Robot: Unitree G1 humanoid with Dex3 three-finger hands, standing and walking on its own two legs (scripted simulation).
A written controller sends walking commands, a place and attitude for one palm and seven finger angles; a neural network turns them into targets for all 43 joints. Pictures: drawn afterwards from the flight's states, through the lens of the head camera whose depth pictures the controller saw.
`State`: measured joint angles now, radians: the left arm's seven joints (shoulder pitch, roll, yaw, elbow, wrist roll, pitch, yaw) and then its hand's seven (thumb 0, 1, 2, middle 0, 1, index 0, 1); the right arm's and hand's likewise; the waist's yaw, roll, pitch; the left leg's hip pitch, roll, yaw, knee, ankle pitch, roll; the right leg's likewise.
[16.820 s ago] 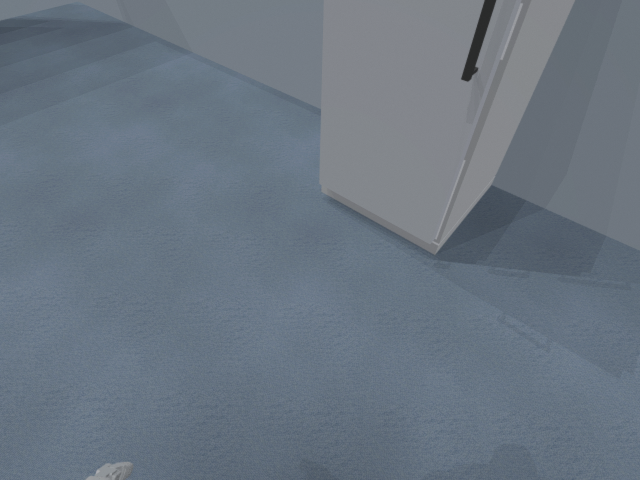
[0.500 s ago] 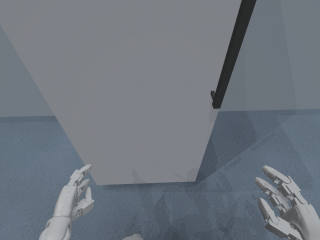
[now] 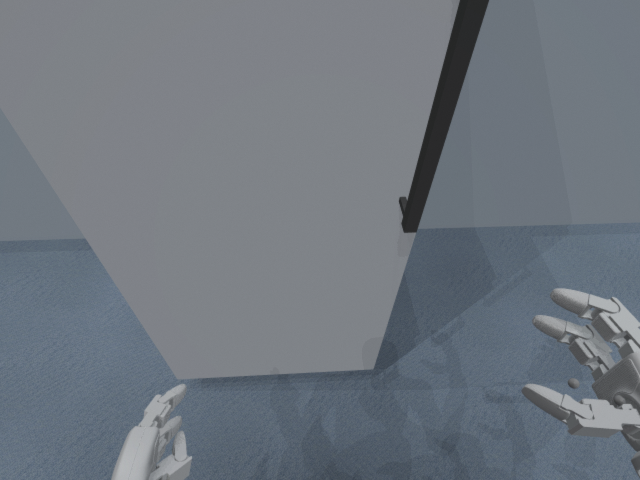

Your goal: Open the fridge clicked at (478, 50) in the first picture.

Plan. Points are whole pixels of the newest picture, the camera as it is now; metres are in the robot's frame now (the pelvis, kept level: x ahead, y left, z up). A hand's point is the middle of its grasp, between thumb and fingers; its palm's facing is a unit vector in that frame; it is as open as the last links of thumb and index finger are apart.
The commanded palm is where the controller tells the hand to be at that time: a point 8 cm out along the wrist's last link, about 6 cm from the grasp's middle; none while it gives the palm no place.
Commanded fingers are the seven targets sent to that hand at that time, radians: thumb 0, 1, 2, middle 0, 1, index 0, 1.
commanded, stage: raise the hand to about handle height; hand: right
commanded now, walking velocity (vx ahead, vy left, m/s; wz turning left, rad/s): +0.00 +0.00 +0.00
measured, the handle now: (431, 123) +0.50 -0.11 +0.21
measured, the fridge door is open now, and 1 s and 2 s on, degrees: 0 0 0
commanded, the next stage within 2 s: move the hooked fingers beside the handle in 1.24 s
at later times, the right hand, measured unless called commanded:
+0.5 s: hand out of the picture +0.26 -0.28 +0.18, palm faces -0.01 +0.99 -0.11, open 13.8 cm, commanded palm +0.23 -0.32 +0.19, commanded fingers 0.00 0.50 -0.30 0.30 1.20 0.30 1.20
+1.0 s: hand out of the picture +0.29 -0.27 +0.22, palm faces -0.03 +0.99 -0.11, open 14.0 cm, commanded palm +0.25 -0.31 +0.23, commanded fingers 0.00 0.50 -0.30 0.30 1.20 0.30 1.20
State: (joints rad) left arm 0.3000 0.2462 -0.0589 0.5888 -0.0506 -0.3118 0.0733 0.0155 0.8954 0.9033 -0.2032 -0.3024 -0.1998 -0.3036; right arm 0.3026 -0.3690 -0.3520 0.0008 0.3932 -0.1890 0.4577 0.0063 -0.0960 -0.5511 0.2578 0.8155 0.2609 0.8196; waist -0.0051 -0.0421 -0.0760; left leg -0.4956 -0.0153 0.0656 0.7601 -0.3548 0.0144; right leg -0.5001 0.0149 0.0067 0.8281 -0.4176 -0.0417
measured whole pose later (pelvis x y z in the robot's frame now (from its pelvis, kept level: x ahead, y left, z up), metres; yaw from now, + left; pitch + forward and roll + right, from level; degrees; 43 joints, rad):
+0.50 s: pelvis +0.01 -0.01 +0.02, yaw -1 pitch -1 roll +2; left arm 0.23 0.25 -0.09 0.58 -0.07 -0.30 0.10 0.01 0.90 0.90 -0.20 -0.30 -0.20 -0.30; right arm 0.02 -0.47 -0.43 0.06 0.36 0.05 0.50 -0.01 0.45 -0.32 0.30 1.16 0.30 1.17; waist -0.05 -0.04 -0.04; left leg -0.27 0.00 0.06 0.56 -0.28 0.00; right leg -0.27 0.03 0.01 0.62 -0.34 -0.05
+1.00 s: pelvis +0.02 +0.01 +0.03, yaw +0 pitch -1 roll +1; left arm 0.24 0.29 -0.08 0.59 -0.09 -0.22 0.09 0.02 0.90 0.90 -0.20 -0.30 -0.20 -0.30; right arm -0.12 -0.52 -0.48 0.14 0.36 0.18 0.54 -0.01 0.50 -0.30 0.30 1.20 0.30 1.20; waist -0.04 -0.06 -0.04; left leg -0.23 -0.01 0.06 0.51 -0.27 0.02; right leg -0.22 0.02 0.01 0.54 -0.31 -0.03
